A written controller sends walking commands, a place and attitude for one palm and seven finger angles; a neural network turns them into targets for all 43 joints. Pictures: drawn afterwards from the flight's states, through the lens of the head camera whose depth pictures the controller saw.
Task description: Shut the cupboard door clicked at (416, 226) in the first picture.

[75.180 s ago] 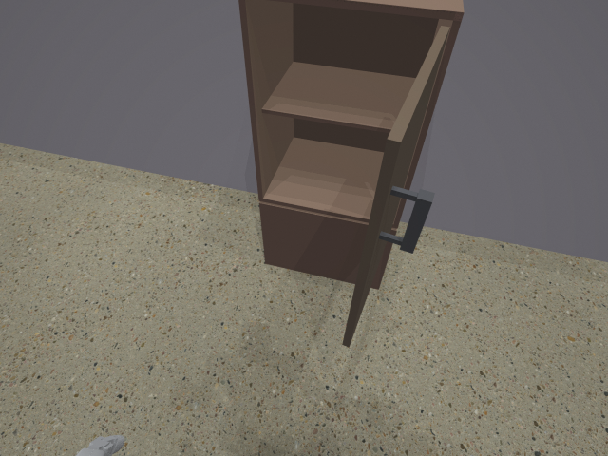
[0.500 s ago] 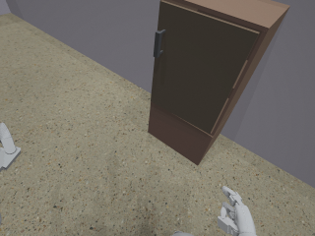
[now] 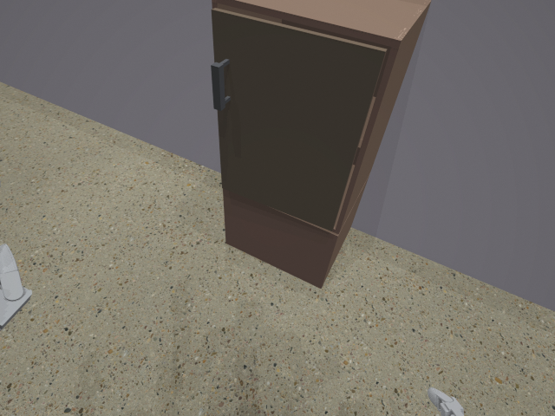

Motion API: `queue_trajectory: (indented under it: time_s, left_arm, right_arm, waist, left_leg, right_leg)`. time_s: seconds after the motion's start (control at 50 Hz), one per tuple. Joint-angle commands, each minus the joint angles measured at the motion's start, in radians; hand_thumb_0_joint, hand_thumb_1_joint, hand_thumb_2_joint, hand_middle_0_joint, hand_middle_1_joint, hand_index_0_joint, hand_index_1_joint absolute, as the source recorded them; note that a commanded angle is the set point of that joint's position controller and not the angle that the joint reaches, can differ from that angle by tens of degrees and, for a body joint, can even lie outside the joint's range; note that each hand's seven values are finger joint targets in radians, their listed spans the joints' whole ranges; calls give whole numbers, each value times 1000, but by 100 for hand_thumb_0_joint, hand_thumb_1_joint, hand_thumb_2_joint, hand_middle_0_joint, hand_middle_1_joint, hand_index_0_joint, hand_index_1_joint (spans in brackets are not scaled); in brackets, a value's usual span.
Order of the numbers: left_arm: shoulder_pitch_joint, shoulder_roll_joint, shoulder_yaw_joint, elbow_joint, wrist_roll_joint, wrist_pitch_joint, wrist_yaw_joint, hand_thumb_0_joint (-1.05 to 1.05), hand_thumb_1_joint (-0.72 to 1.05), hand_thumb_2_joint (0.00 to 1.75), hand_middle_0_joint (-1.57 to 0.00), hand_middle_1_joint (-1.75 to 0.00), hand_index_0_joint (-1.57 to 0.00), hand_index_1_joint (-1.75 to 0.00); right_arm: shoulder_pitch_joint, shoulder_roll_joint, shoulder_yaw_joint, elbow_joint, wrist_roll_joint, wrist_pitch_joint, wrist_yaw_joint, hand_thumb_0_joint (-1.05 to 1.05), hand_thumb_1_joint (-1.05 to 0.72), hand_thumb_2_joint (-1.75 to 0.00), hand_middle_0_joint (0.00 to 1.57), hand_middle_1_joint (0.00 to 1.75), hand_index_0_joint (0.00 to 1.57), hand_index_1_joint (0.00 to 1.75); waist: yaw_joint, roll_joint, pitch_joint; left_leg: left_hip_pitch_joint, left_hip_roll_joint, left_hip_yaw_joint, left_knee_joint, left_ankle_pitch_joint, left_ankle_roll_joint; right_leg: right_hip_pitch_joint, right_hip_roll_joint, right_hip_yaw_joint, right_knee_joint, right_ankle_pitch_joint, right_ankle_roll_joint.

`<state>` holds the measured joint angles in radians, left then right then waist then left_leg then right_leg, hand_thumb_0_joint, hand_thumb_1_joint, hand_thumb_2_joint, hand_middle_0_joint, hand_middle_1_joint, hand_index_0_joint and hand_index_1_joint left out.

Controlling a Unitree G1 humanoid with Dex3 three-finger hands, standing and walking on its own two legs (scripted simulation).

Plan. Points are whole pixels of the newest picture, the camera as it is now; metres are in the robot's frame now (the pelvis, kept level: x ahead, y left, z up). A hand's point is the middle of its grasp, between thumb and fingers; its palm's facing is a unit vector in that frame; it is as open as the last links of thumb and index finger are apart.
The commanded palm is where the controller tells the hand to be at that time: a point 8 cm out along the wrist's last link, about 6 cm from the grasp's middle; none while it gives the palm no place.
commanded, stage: stop stepping back and stand still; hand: left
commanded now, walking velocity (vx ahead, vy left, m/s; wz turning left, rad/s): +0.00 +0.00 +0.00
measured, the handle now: (222, 84) +0.91 +0.17 +0.05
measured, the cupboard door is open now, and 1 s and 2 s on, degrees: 2 2 2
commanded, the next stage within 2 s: let the arm hang, fingers relaxed in 0.32 s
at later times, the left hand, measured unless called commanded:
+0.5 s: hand (58, 309) +0.23 +0.28 +0.08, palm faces +0.30 -0.84 -0.45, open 7.4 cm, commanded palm none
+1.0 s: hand out of the picture -0.05 +0.22 -0.16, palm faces +0.00 -0.96 -0.27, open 7.3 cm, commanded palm none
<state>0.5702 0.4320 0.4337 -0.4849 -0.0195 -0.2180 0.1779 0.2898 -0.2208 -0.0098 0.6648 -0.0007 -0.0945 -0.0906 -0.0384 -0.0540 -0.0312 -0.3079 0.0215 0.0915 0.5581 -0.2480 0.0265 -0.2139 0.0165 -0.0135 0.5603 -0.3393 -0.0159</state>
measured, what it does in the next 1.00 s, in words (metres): stands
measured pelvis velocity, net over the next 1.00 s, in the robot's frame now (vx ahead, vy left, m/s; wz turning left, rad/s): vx -0.02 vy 0.01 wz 0.01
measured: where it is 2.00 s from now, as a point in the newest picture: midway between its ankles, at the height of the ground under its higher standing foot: outside the picture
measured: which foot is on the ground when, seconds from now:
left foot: down 0.00-1.00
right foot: down 0.00-1.00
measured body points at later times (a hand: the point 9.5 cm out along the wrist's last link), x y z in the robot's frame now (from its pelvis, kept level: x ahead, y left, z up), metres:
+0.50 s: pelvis +0.00 +0.01 +0.00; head -0.01 +0.01 +0.45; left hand +0.20 +0.32 +0.11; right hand +0.18 -0.23 -0.08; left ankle +0.03 +0.10 -0.73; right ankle -0.03 -0.11 -0.73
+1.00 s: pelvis -0.02 +0.01 +0.01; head -0.01 +0.01 +0.46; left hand -0.04 +0.27 -0.14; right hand -0.02 -0.25 -0.14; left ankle +0.03 +0.10 -0.73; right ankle -0.03 -0.11 -0.73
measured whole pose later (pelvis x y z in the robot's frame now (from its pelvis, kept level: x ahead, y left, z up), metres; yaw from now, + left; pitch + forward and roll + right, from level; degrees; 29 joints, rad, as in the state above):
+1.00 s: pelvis -0.02 +0.01 +0.01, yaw +0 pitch -1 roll -1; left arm 0.33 0.25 0.01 1.09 0.01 0.02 0.01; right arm 0.29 -0.23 -0.01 1.08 -0.01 0.03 -0.01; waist -0.01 0.02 0.04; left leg -0.26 0.01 0.09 0.42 -0.15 0.04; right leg -0.15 0.01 -0.02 0.41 -0.24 -0.01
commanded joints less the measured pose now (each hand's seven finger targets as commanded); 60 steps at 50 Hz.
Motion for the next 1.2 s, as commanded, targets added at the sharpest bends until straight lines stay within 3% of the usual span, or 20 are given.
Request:
queue_trajectory:
  time_s: [0.0,0.08,0.16,0.3,0.38,0.4,0.42,0.44,0.48,0.5,0.54,0.58,0.64,0.7,0.78,0.88,0.94,1.06,1.18]
  left_arm:
    - [-90,178,143,-158,-3,-66,14,0,90,90,-20,-30,-20,-30]
    - [-39,130,95,-120,-19,-47,4,0,90,90,-20,-30,-20,-30]
    - [-51,132,78,-133,-23,-25,3,0,90,90,-20,-30,-20,-30]
    - [-129,187,111,-169,-22,-16,7,0,90,90,-20,-30,-20,-30]
    - [-116,151,85,-140,-23,-14,5,0,90,90,-20,-30,-20,-30]
    - [-142,-60,-368,582,13,100,-119,0,90,90,-20,-30,-20,-30]
    - [-156,-31,-329,610,26,201,-156,0,90,90,-20,-30,-20,-30]
    - [-150,-37,-328,605,32,229,-167,0,90,90,-20,-30,-20,-30]
    - [-202,-39,-336,692,38,221,-176,0,90,90,-20,-30,-20,-30]
    - [-217,-29,-344,740,42,217,-177,0,90,90,-20,-30,-20,-30]
    - [-248,-10,-359,847,43,211,-176,0,90,90,-20,-30,-20,-30]
    - [-281,5,-366,968,46,204,-172,0,90,90,-20,-30,-20,-30]
    - [-302,-11,-391,1113,40,208,-162,0,90,90,-20,-30,-20,-30]
    - [-288,-22,-402,1237,36,211,-158,0,90,90,-20,-30,-20,-30]
    - [-261,-50,-395,1369,34,213,-159,0,90,90,-20,-30,-20,-30]
    - [-261,-48,-397,1473,34,211,-162,0,90,90,-20,-30,-20,-30]
    - [-269,-43,-397,1514,34,204,-161,0,90,90,-20,-30,-20,-30]
    - [-279,-34,-395,1558,35,201,-157,0,90,90,-20,-30,-20,-30]
    - [-306,-17,-395,1569,36,196,-155,0,90,90,-20,-30,-20,-30]
  right_arm:
    - [-130,-117,-26,-165,-3,-73,-2,0,-90,-90,20,30,20,30]
    - [-119,-108,-25,-168,6,-69,10,0,-90,-90,20,30,20,30]
    - [-131,-101,-19,-174,5,-55,11,0,-90,-90,20,30,20,30]
    - [-161,-98,-9,-193,-1,-37,-8,0,-90,-90,20,30,20,30]
    - [-158,-95,-6,-200,1,-32,-6,0,-90,-90,20,30,20,30]
    - [-246,-206,-39,-16,31,-104,85,0,-90,-90,20,30,20,30]
    - [-173,-261,-56,-3,17,-33,95,0,-90,-90,20,30,20,30]
    - [-157,-246,-54,-18,14,-5,91,0,-90,-90,20,30,20,30]
    - [-154,-237,-40,-3,1,22,93,0,-90,-90,20,30,20,30]
    - [-155,-232,-34,4,-4,32,93,0,-90,-90,20,30,20,30]
    - [-166,-231,-25,19,-11,45,92,0,-90,-90,20,30,20,30]
    - [-153,-234,-27,55,-20,57,91,0,-90,-90,20,30,20,30]
    - [-135,-204,-16,114,-26,74,92,0,-90,-90,20,30,20,30]
    - [-130,-188,-9,171,-22,86,88,0,-90,-90,20,30,20,30]
    - [-93,-158,-16,250,-22,97,78,0,-90,-90,20,30,20,30]
    - [-43,-170,-32,315,-18,100,69,0,-90,-90,20,30,20,30]
    - [-24,-178,-36,347,-14,94,66,0,-90,-90,20,30,20,30]
    - [-30,-187,-41,383,-14,90,65,0,-90,-90,20,30,20,30]
    - [-57,-190,-41,401,-13,86,68,0,-90,-90,20,30,20,30]
  waist:
    - [31,219,14]
    - [25,91,-101]
    - [22,44,-131]
    - [29,114,-92]
    - [30,133,-70]
    - [-6,122,36]
    - [16,148,-10]
    - [21,152,-8]
    - [36,112,-23]
    - [42,34,-41]
    - [41,-65,-48]
    - [30,-123,-64]
    - [23,-3,-69]
    - [29,127,-23]
    - [32,239,28]
    - [29,136,74]
    - [27,64,68]
    - [28,23,94]
    - [27,18,106]
  left_leg:
    - [-72,163,-198,-256,-37,27]
    - [46,96,-106,-122,134,-2]
    - [94,80,-82,-85,197,-14]
    - [99,80,-90,-130,194,-10]
    - [81,81,-93,-148,180,-12]
    - [79,118,-98,-25,365,-6]
    - [66,128,-100,-64,346,-5]
    - [60,129,-98,-64,313,2]
    - [0,146,-148,-91,292,34]
    - [11,143,-156,-94,293,35]
    - [20,119,-167,-91,235,29]
    - [69,94,-157,-70,224,22]
    - [115,81,-142,-107,226,9]
    - [121,84,-143,-154,160,4]
    - [75,84,-154,-227,-54,4]
    - [77,99,-173,-265,-134,10]
    - [105,106,-173,-265,-90,14]
    - [128,112,-165,-278,-66,19]
    - [149,110,-149,-281,-1,15]
  right_leg:
    - [36,-28,17,-70,112,12]
    - [41,-75,102,-136,297,-6]
    - [21,-100,122,-151,387,-12]
    - [3,-78,100,-165,344,-3]
    - [10,-68,88,-176,313,-1]
    - [-140,-108,-1,-79,349,-8]
    - [-110,-127,60,-99,289,-10]
    - [-110,-108,46,-83,233,-11]
    - [-90,-78,20,-17,140,-15]
    - [-65,-72,27,-25,140,-20]
    - [-45,-94,66,-76,157,-29]
    - [-54,-124,110,-103,201,-44]
    - [-36,-128,122,-122,204,-42]
    - [-31,-112,116,-166,127,-37]
    - [-11,-100,105,-216,52,-51]
    - [-37,-97,101,-257,2,-55]
    - [-35,-101,104,-265,21,-55]
    - [-57,-107,109,-279,20,-52]
    - [-52,-115,115,-290,65,-46]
